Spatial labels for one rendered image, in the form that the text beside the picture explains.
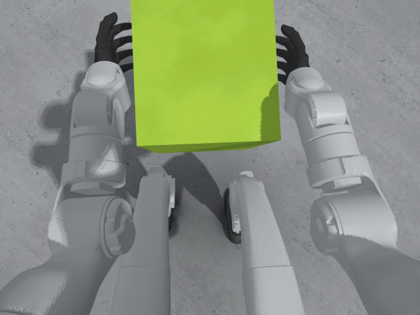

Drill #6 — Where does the robot right thigh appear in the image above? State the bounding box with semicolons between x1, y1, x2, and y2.
229;177;305;315

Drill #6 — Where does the robot left forearm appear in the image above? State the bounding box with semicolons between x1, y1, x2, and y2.
48;61;131;249

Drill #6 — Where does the robot thigh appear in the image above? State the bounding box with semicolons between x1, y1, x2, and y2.
110;173;175;315
229;177;305;315

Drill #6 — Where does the robot right upper arm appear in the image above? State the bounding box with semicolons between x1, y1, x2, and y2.
310;190;420;315

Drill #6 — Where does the robot right forearm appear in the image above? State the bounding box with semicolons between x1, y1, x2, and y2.
284;67;398;240

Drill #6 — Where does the robot left thigh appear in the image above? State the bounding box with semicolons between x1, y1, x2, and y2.
110;173;175;315

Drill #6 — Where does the robot left upper arm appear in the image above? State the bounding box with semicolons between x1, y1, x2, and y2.
0;196;136;315

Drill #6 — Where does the carton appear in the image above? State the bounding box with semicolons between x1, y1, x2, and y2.
131;0;281;153

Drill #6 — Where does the robot right hand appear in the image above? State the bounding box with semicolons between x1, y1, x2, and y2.
276;24;310;85

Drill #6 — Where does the robot left hand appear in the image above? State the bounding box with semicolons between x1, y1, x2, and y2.
94;12;133;73

